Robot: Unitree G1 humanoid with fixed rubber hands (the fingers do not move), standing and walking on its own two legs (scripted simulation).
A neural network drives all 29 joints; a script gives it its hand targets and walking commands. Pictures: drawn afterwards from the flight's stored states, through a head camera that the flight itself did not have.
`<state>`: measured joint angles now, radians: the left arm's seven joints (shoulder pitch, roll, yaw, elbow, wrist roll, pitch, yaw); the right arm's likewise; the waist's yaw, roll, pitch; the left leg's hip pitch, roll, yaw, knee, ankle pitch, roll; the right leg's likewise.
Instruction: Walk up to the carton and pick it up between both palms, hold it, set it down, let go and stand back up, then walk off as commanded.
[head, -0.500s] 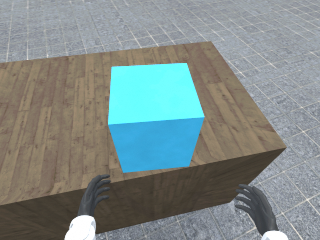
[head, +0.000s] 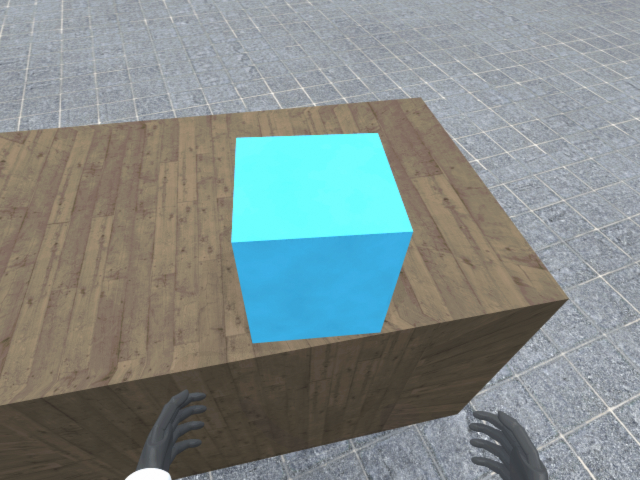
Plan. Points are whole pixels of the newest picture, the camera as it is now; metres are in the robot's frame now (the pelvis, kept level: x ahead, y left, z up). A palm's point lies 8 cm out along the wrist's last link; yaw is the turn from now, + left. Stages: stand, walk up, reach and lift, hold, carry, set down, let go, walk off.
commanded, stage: set down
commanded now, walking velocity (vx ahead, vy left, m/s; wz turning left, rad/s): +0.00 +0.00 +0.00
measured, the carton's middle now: (313, 241) +0.45 +0.06 +0.01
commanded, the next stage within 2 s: let go in 0.28 s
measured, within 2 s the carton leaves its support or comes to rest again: neither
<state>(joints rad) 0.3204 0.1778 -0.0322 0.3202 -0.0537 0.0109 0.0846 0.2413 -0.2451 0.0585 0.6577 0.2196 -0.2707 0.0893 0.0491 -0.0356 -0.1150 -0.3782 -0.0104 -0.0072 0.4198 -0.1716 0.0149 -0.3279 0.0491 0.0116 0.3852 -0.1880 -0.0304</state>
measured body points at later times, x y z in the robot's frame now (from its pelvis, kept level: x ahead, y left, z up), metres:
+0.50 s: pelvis +0.03 +0.00 +0.00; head +0.07 +0.02 +0.45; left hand +0.18 +0.22 -0.08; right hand +0.19 -0.24 -0.09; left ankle +0.02 +0.11 -0.74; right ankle +0.00 -0.10 -0.74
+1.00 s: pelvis +0.02 -0.01 -0.01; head +0.03 +0.00 +0.44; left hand +0.13 +0.26 -0.11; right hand +0.13 -0.26 -0.12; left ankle +0.02 +0.11 -0.74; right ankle +0.00 -0.10 -0.74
